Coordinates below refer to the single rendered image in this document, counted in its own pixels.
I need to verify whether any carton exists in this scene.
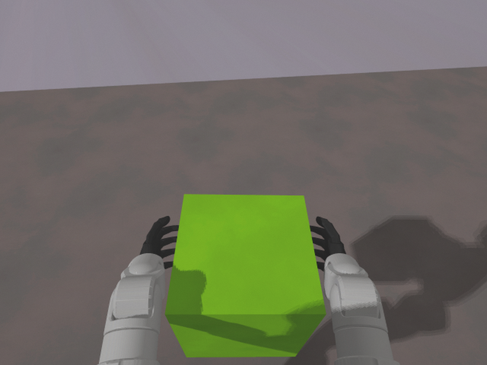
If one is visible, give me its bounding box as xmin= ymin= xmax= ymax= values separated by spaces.
xmin=165 ymin=194 xmax=326 ymax=357

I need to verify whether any left robot forearm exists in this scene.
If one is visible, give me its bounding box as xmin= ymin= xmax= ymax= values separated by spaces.
xmin=98 ymin=253 xmax=166 ymax=365

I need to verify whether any robot left hand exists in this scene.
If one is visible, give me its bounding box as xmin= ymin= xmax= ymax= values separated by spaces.
xmin=140 ymin=216 xmax=179 ymax=269

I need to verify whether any right robot forearm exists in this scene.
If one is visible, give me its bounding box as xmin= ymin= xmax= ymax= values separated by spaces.
xmin=323 ymin=253 xmax=400 ymax=365

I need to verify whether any robot right hand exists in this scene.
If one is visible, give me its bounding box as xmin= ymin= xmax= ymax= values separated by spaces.
xmin=310 ymin=217 xmax=346 ymax=271

